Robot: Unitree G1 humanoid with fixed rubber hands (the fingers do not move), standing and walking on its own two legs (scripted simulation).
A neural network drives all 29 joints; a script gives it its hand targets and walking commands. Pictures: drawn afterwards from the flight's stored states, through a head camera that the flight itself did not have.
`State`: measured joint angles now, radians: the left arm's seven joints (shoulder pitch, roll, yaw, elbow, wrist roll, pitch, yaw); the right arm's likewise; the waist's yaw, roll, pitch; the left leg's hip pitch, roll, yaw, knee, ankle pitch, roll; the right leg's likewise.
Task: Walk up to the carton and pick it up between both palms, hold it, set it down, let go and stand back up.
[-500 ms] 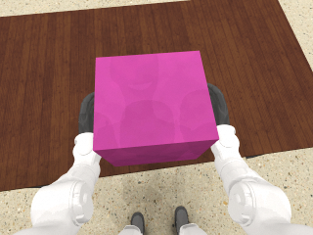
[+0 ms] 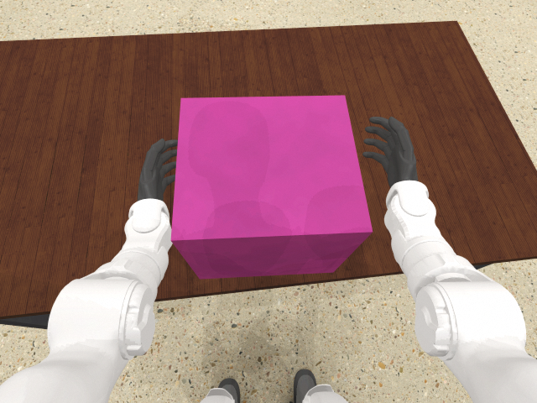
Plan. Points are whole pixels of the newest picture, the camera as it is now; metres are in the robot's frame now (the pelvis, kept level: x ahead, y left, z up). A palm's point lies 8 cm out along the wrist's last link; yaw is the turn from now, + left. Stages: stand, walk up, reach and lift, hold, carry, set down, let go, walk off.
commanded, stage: set down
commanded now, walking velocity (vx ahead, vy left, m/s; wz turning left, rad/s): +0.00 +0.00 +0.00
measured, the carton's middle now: (265, 195) +0.45 +0.02 -0.07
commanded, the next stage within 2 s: none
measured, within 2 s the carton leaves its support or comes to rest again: neither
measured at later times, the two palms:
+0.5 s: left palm (132, 236) +0.35 +0.21 -0.01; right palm (429, 224) +0.37 -0.22 +0.00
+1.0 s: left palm (125, 276) +0.30 +0.22 -0.04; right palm (421, 263) +0.32 -0.21 -0.03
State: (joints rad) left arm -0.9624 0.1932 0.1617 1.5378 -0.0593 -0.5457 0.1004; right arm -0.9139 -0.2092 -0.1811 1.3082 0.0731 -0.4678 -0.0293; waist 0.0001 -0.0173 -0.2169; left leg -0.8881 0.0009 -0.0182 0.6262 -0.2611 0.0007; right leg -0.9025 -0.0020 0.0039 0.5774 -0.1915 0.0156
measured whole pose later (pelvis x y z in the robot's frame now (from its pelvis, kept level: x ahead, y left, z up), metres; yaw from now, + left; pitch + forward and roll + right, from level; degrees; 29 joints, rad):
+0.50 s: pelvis -0.04 -0.02 -0.01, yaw +1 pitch +25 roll +0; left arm -0.84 0.25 0.02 1.51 -0.26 -0.50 0.07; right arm -0.76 -0.26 0.04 1.23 0.31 -0.36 -0.01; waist 0.00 -0.01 -0.24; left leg -0.89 0.00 -0.02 0.69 -0.24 -0.01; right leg -0.92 0.00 0.00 0.67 -0.19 0.00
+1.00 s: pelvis -0.05 -0.02 -0.01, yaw +1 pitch +23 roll +1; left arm -0.62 0.27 0.01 1.34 -0.28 -0.48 -0.02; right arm -0.56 -0.20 0.06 1.10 0.31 -0.41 -0.05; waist 0.00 -0.02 -0.23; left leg -0.89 0.00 -0.02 0.74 -0.26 -0.02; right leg -0.93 -0.01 0.00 0.75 -0.22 -0.01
